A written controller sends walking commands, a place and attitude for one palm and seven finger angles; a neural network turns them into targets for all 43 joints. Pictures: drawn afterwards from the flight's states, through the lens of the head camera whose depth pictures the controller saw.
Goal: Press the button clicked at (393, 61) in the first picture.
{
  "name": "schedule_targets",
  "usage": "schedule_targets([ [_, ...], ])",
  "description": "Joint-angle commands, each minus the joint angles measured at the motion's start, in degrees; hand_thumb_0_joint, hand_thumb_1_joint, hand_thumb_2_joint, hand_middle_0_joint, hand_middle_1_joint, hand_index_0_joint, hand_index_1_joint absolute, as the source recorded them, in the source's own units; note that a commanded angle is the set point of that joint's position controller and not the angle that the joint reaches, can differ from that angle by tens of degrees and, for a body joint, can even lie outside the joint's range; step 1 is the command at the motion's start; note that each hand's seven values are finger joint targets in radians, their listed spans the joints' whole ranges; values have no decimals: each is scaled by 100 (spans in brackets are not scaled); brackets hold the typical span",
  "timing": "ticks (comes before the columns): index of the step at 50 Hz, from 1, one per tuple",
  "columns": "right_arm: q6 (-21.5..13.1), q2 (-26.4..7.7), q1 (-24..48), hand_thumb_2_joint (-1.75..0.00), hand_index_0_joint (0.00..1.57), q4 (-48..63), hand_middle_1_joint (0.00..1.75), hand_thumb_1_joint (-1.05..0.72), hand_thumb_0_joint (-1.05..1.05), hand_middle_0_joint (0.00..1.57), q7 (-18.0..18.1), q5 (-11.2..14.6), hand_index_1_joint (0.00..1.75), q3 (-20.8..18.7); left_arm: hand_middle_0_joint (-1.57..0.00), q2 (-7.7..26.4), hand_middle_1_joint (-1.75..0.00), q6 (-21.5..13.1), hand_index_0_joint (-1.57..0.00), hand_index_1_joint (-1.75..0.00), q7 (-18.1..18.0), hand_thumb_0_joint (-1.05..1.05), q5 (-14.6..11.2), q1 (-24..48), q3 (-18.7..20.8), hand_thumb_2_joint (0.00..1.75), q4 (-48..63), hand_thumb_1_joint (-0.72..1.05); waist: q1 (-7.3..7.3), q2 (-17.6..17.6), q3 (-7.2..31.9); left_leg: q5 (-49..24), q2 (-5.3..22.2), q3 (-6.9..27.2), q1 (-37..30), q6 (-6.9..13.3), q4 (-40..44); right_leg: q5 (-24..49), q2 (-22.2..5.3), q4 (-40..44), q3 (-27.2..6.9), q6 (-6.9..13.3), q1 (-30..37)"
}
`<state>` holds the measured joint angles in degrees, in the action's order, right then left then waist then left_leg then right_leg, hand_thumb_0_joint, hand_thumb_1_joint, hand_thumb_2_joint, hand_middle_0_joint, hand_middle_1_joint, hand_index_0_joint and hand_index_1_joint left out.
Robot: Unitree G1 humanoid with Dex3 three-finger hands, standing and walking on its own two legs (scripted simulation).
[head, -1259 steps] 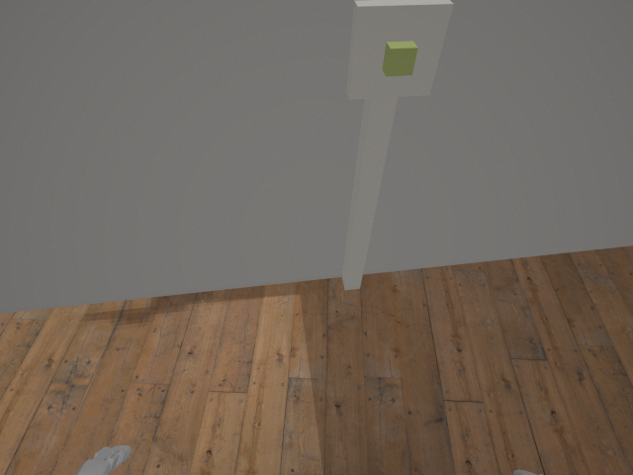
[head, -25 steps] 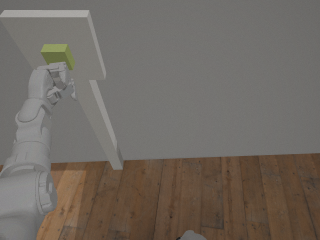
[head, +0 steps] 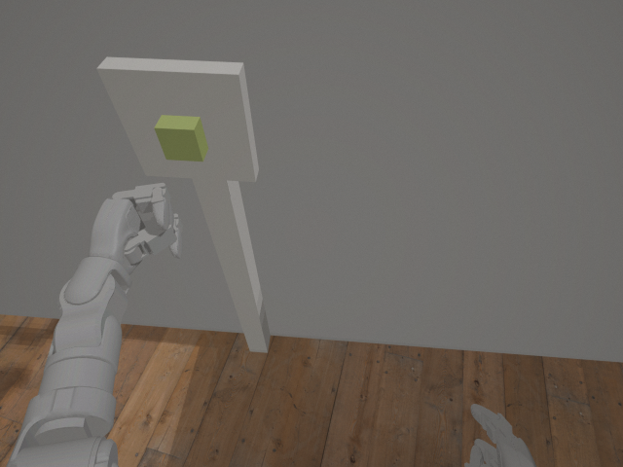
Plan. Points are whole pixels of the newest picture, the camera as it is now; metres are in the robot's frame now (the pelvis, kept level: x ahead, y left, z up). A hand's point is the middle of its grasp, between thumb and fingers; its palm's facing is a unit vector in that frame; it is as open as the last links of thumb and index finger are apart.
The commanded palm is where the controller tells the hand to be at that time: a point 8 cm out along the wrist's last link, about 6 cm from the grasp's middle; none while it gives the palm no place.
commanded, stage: draw the hand back to the body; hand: left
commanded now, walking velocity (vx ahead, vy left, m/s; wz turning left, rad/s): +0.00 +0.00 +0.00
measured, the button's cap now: (183, 137) +0.51 +0.22 +0.15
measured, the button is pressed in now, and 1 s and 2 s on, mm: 0 0 0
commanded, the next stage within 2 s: step back with the hand held close in 1.56 s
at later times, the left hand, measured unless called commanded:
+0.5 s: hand (140, 271) +0.29 +0.21 +0.14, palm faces +0.01 -1.00 -0.04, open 3.1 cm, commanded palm +0.26 +0.25 +0.14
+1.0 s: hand (79, 330) +0.21 +0.22 +0.16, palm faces +0.37 -0.87 -0.31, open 3.1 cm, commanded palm +0.16 +0.26 +0.18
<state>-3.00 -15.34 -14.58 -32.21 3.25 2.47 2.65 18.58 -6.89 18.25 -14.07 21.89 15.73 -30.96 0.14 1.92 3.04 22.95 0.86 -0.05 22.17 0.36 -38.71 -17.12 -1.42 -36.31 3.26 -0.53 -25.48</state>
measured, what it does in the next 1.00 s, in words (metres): stands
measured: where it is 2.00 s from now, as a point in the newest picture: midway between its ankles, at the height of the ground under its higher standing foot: outside the picture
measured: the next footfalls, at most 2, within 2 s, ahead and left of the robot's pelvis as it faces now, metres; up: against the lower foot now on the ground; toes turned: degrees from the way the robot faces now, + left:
none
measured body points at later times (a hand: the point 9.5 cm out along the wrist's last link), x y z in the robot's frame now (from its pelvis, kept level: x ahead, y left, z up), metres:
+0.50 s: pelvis -0.02 -0.01 +0.01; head -0.02 -0.03 +0.46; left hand +0.28 +0.26 +0.14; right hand +0.14 -0.24 -0.08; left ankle -0.04 +0.11 -0.72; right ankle +0.01 -0.13 -0.72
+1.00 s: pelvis -0.01 -0.01 +0.02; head -0.03 -0.03 +0.47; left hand +0.18 +0.27 +0.18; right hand +0.17 -0.23 -0.07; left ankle -0.04 +0.11 -0.72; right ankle +0.01 -0.13 -0.72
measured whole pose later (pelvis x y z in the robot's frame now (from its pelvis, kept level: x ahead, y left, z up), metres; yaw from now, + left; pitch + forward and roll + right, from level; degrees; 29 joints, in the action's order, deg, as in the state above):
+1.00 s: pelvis -0.01 -0.01 +0.02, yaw +0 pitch -5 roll -1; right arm -7.9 -13.4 -11.1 -38.1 4.8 -0.5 2.6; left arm 16.5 -5.4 -5.2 -3.1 -17.3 12.6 14.7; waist 3.9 4.1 -2.2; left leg 15.5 1.2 -0.4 3.1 -0.3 -23.5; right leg -10.4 -0.6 -22.2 3.2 0.1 -7.0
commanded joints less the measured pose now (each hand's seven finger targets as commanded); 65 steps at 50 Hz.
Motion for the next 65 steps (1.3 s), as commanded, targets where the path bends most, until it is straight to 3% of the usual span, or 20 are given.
schedule_targets([
  [1, -244, -751, -119, -90, 20, 579, 30, -90, 0, 20, 125, -33, 30, -285, -130, 1160, -150, -373, -130, -150, -148, 0, -20, 2694, 175, 90, 1337, 90, -344, 78, 1698, -2284, -56, 92, -577, 6, 433, 2116, 167, 110, -50, 200, 919],
  [4, -245, -747, -58, -90, 20, 551, 30, -90, 0, 20, 139, -36, 30, -253, -130, 1334, -150, -373, -130, -150, -192, 0, 27, 2604, 350, 90, 990, 90, -243, 39, 1707, -2081, -76, 102, -403, -15, 485, 1967, 141, 102, -42, 217, 1019],
  [7, -266, -716, 65, -90, 20, 727, 30, -90, 0, 20, 101, -35, 30, -238, -130, 1520, -150, -377, -130, -150, -155, 0, -15, 1851, 621, 90, 1238, 90, 51, 210, 2075, -2390, -87, 64, -463, -19, 534, 2242, 116, 44, -85, 250, 1468],
  [10, -337, -666, 221, -90, 20, 880, 30, -90, 0, 20, 51, -8, 30, -237, -130, 1366, -150, -328, -130, -150, -62, 0, -132, 1143, 601, 90, 1799, 90, 193, 312, 2089, -2751, -38, 0, -589, -40, 594, 2498, 113, 58, -83, 244, 1663],
  [14, -365, -713, 366, -90, 20, 916, 30, -90, 0, 20, 86, 61, 30, -239, -130, 1336, -150, -44, -130, -150, -38, 0, -277, 750, 691, 90, 1964, 90, 115, -321, 1364, -1891, -22, -17, -272, 22, 831, 1937, 141, 298, -56, 202, 1547],
  [16, -413, -700, 481, -90, 20, 952, 30, -90, 0, 20, 128, 79, 30, -221, -130, 1263, -150, 80, -130, -150, -46, 0, -321, 841, 621, 90, 2295, 90, 90, -207, 1145, -1597, -30, 2, -298, 37, 922, 1600, 126, 421, -70, 209, 1482],
  [19, -559, -640, 561, -90, 20, 970, 30, -90, 0, 20, 176, 63, 30, -210, -130, 1162, -150, 156, -130, -150, -83, 0, -283, 738, 495, 90, 2996, 90, 109, 237, 1269, -1567, -54, 11, -643, 32, 994, 1441, 120, 501, -79, 214, 1456],
  [22, -708, -630, 610, -90, 20, 948, 30, -90, 0, 20, 228, 56, 30, -194, -130, 1152, -150, 168, -130, -150, -89, 0, -305, 480, 462, 90, 3418, 90, 103, 47, 1232, -1436, -49, 49, -705, 54, 1049, 1256, 132, 597, -80, 198, 1519],
  [24, -804, -606, 648, -90, 20, 907, 30, -90, 0, 20, 257, 58, 30, -174, -130, 1058, -150, 213, -130, -150, -74, 0, -333, 237, 422, 90, 3582, 90, 114, 153, 1105, -1349, -67, 48, -775, 43, 1090, 1163, 131, 662, -64, 198, 1488],
  [29, -927, -612, 760, -90, 20, 858, 30, -90, 0, 20, 309, 75, 30, -146, -130, 993, -150, 596, -130, -150, -64, 0, -382, -348, 446, 90, 3707, 90, 168, -42, 662, -944, -90, 54, -671, 61, 1202, 662, 123, 877, -60, 158, 1399],
  [30, -968, -570, 871, -90, 20, 742, 30, -90, 0, 20, 313, -110, 30, -221, -130, 1378, -150, 196, -130, -150, -945, 0, 399, -135, 330, 90, 4637, 90, 189, -79, 241, -841, -80, -34, -603, 114, 1418, 355, 48, 1290, -216, 142, 1397],
  [32, -984, -519, 953, -90, 20, 606, 30, -90, 0, 20, 296, -152, 30, -194, -130, 764, -150, 140, -130, -150, -1562, 0, 497, -1072, 113, 90, 4246, 90, 146, -616, -176, -559, -53, -21, -572, 125, 1496, -124, 9, 1553, -247, 101, 1375],
  [36, -856, -446, 972, -90, 20, 497, 30, -90, 0, 20, 252, -205, 30, -214, -130, 980, -150, -37, -130, -150, -2064, 0, 773, -1906, 333, 90, 4917, 90, 281, 8, 485, -1141, -47, -139, -1043, 127, 1638, 581, -11, 1537, -265, 144, 2103],
  [38, -831, -382, 1004, -90, 20, 488, 30, -90, 0, 20, 242, -224, 30, -208, -130, 972, -150, -129, -130, -150, -2209, 0, 886, -1961, 328, 90, 5316, 90, 256, 302, 615, -1331, -52, -168, -1250, 103, 1728, 837, -11, 1539, -255, 152, 2243],
  [44, -843, -356, 1112, -90, 20, 433, 30, -90, 0, 20, 245, -292, 30, -232, -130, 798, -150, -208, -130, -150, -2427, 0, 1075, -2471, 134, 90, 5840, 90, 239, 186, 262, -1571, -42, -152, -1520, 115, 1895, 961, 48, 1751, -196, 135, 2242],
  [47, -823, -373, 1131, -90, 20, 408, 30, -90, 0, 20, 230, -307, 30, -247, -130, 710, -150, -190, -130, -150, -2437, 0, 1098, -2900, 104, 90, 5805, 90, 249, -177, -55, -1564, -8, -114, -1515, 134, 1973, 864, 69, 1844, -170, 114, 2177],
  [51, -766, -359, 1143, -90, 20, 412, 30, -90, 0, 20, 191, -340, 30, -290, -130, 780, -150, -212, -130, -150, -2444, 0, 1125, -3587, 336, 90, 5970, 90, 347, -157, -16, -1786, -7, -124, -1528, 125, 1980, 1077, 75, 1813, -172, 125, 2348],
  [55, -736, -296, 1128, -90, 20, 505, 30, -90, 0, 20, 142, -357, 30, -299, -130, 788, -150, -260, -130, -150, -2454, 0, 1156, -4045, 456, 90, 6573, 90, 397, 212, 213, -2158, -3, -123, -1596, 75, 1947, 1506, 68, 1649, -167, 149, 2545],
  [61, -762, -266, 1088, -90, 20, 586, 30, -90, 0, 20, 127, -365, 30, -317, -130, 837, -150, -250, -130, -150, -2459, 0, 1181, -4829, 622, 90, 6933, 90, 425, -82, -12, -2385, 51, -87, -1496, 40, 1870, 1700, 130, 1630, -149, 151, 2464],
  [65, -764, -258, 1016, -90, 20, 587, 30, -90, 0, 20, 129, -353, 30, -311, -130, 746, -150, -242, -130, -150, -2463, 0, 1210, -4912, 584, 90, 7046, 90, 387, 145, -211, -2268, 64, -96, -1465, 21, 1877, 1554, 127, 1617, -144, 148, 2313],
])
